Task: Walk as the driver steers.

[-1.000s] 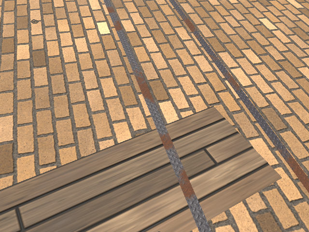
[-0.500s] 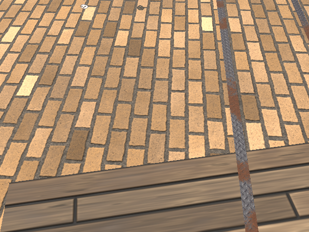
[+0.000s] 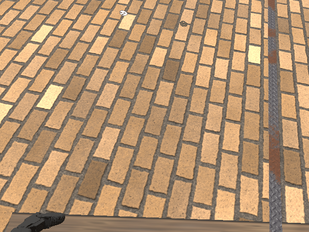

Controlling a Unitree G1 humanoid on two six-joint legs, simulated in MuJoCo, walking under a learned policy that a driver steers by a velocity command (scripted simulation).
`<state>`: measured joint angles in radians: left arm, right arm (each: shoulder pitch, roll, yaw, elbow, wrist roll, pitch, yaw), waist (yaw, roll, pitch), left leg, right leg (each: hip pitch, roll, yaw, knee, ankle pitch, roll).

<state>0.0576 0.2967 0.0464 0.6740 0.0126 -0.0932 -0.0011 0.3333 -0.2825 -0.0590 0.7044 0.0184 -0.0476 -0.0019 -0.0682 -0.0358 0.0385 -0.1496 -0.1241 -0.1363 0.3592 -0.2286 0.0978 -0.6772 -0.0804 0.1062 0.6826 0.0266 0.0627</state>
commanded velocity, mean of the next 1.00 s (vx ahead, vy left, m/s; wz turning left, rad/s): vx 0.50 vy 0.00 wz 0.16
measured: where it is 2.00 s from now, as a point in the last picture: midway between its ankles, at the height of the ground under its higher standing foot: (127, 134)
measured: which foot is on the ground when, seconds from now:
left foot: down 0.00-0.18, up 0.20-0.64, down 0.66-1.00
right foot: up 0.00-0.14, down 0.16-0.66, up 0.68-1.00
